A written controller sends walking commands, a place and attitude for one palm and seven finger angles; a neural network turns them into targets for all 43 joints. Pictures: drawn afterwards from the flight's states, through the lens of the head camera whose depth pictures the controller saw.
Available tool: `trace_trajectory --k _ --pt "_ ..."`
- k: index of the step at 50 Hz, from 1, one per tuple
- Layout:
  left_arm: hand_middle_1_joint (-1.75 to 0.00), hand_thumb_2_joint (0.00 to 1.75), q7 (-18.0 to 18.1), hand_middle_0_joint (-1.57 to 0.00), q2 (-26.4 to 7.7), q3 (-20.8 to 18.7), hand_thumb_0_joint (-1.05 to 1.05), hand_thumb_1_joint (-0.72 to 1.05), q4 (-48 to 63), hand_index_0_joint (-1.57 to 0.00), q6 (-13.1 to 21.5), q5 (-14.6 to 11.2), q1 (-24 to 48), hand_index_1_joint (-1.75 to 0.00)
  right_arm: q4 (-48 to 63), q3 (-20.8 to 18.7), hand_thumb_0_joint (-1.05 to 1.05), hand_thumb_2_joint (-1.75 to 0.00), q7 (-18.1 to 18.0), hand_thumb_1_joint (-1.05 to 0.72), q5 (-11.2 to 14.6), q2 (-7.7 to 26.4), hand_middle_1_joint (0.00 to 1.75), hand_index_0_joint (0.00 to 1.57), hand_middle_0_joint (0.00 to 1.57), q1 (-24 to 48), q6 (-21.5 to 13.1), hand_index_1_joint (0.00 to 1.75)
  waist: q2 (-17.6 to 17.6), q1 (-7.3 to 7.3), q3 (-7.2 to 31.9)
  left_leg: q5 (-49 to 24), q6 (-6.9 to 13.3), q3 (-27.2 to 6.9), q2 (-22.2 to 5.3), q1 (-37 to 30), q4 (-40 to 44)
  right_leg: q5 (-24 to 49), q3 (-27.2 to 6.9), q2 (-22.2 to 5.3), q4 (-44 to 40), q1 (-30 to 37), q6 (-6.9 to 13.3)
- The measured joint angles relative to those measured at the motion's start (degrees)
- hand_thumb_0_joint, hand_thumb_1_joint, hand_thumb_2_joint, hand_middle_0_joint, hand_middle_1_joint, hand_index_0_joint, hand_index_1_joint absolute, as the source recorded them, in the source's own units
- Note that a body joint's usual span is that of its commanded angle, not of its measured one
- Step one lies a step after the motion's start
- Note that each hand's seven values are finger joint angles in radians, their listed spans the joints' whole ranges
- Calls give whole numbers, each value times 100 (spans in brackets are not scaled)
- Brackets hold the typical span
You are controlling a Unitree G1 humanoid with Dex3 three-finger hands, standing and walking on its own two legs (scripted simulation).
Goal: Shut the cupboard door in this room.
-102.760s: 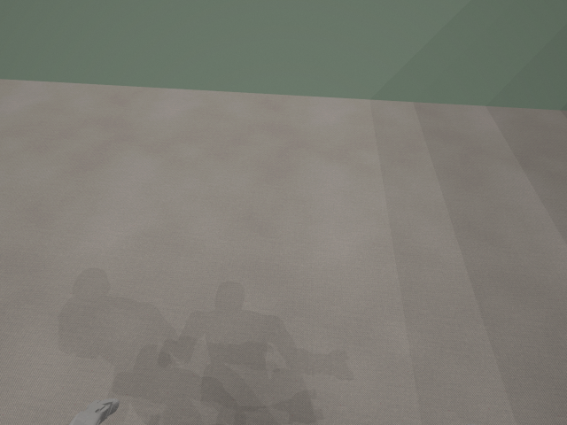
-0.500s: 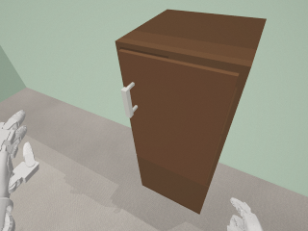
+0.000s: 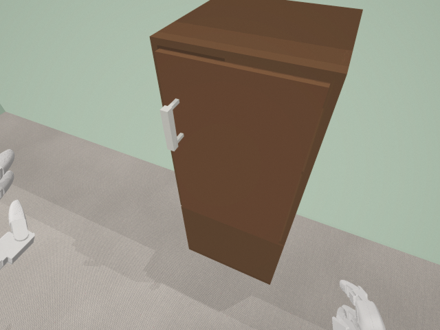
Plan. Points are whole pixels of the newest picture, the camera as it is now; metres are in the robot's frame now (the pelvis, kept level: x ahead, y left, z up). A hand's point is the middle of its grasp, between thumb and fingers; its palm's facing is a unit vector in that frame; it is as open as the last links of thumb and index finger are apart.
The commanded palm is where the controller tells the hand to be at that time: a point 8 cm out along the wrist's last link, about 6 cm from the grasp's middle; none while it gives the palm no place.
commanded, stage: step back with the hand held close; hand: left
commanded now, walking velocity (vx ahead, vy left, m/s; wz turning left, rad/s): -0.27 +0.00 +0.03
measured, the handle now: (174, 125) +0.57 +0.16 +0.06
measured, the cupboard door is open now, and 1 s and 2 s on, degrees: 0 0 0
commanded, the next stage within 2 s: stop stepping back and stand still in 0.96 s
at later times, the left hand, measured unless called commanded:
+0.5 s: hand out of the picture +0.12 +0.29 +0.17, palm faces +0.50 -0.73 -0.46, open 7.4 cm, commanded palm +0.06 +0.32 +0.18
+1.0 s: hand out of the picture +0.06 +0.26 +0.17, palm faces +0.35 -0.84 -0.41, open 7.4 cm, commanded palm -0.02 +0.31 +0.18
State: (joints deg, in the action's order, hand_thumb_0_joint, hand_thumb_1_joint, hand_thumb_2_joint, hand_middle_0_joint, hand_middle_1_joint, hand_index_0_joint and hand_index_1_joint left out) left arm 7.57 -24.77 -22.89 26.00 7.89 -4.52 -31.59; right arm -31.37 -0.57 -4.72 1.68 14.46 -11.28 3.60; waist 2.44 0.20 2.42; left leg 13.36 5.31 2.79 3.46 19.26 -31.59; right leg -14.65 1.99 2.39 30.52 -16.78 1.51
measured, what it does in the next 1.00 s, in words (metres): walks backwards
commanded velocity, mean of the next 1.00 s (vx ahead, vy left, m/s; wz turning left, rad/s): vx -0.37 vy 0.00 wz -0.04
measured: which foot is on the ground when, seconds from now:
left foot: down 0.00-1.00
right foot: down 0.00-0.62, up 0.64-1.00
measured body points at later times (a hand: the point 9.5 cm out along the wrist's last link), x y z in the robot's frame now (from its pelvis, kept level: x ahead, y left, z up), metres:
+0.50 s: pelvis -0.06 +0.01 -0.02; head -0.06 +0.03 +0.43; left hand +0.09 +0.33 +0.19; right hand +0.11 -0.23 -0.10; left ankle +0.03 +0.06 -0.73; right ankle +0.01 -0.10 -0.73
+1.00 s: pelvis -0.16 +0.01 -0.01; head -0.10 +0.06 +0.43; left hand +0.04 +0.31 +0.19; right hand +0.06 -0.20 -0.07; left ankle +0.04 +0.06 -0.73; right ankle -0.35 -0.12 -0.72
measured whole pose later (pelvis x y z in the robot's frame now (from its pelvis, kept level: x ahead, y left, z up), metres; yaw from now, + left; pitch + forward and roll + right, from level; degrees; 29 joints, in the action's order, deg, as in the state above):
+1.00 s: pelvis -0.16 +0.01 -0.01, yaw -1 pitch +8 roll -6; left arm 6.5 -27.4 -25.2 35.0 15.2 -4.3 -25.5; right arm -35.4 0.6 -0.8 -1.4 9.0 -3.9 -7.4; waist -1.0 1.3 0.9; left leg -10.3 6.0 8.0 -3.9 35.0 -16.2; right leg -23.5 1.5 5.8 24.0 -3.5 -0.4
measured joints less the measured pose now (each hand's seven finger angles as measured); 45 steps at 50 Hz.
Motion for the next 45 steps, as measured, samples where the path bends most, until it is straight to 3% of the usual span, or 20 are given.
trace_trajectory --k 10,18,28,33,35,39,45 --pt "-30 90 77 -21 91 -49 1 89 127 -21 183 240 59 -30 6 60 1 -90 -47 -90 -90 -20 30 20 21 -218 -211 30 -80 5 -44 -148 93 -49 -17 341 -231 170 23 41 122 -266 -119" --pt "-30 90 60 -21 79 -225 1 89 169 -21 331 366 293 -30 -98 46 1 -90 21 -90 -147 -96 30 20 21 -352 -326 30 -126 -94 -164 -80 116 -11 -15 623 -518 140 -165 155 443 -486 -91" --pt "-30 90 102 -21 104 -242 1 89 434 -21 552 367 232 -30 -268 -21 1 -90 113 -90 -192 -101 30 20 21 -208 -394 30 -180 -9 -181 192 40 199 -137 969 -846 178 -129 102 649 -779 -96" --pt "-30 90 109 -21 42 -303 1 89 400 -21 635 383 397 -30 -251 -15 1 -90 77 -90 -202 -130 30 20 21 -103 -490 30 -175 -82 -235 -244 229 271 -232 1036 -731 -67 -248 209 914 -858 -174" --pt "-30 90 65 -21 -3 -338 1 89 376 -21 631 373 490 -30 -291 -45 1 -90 67 -90 -237 -163 30 20 21 -91 -554 30 -122 -115 -210 -454 290 211 -256 1091 -686 -329 -334 284 1407 -734 -199" --pt "-30 90 18 -21 -22 -510 1 89 429 -21 677 277 361 -30 -403 -28 1 -90 142 -90 -279 -309 30 20 21 -46 -647 30 -135 8 89 -647 260 237 -390 1235 -313 -958 -378 328 1846 -127 -196" --pt "-30 90 9 -21 45 -343 1 89 625 -20 703 67 380 -30 -474 109 1 -90 287 -90 -298 -508 30 20 21 239 -979 30 -281 186 277 -1597 31 383 -622 1420 990 -1585 -160 292 309 984 -118"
